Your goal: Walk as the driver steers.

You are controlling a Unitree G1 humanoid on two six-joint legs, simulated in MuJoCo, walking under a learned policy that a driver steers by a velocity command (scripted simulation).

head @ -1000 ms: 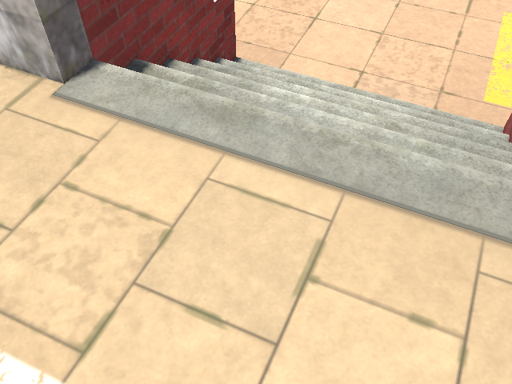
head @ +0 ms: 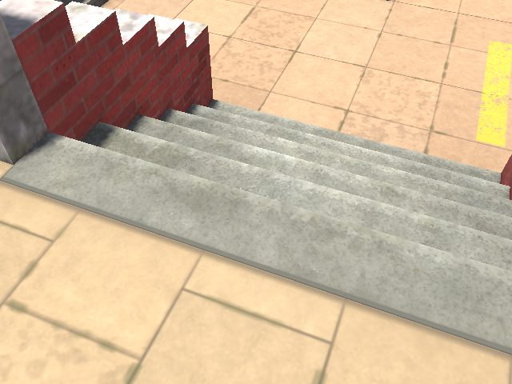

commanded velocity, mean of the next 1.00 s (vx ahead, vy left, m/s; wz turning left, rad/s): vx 0.50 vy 0.00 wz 0.00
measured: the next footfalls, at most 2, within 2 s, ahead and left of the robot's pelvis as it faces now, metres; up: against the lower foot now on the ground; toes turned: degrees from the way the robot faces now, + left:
right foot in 0.30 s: +0.34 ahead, -0.17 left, +0.00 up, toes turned -2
left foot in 0.86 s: +0.65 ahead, +0.07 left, +0.00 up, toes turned +4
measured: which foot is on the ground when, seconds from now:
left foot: down 0.00-0.32, up 0.34-0.84, down 0.86-1.00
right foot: up 0.00-0.28, down 0.30-0.86, up 0.88-1.00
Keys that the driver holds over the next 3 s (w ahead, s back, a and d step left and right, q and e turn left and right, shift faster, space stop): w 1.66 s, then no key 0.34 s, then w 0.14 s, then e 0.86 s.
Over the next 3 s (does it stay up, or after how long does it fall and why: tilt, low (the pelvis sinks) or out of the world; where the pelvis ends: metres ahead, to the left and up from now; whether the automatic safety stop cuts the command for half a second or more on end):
stays up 0.99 -0.02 -0.02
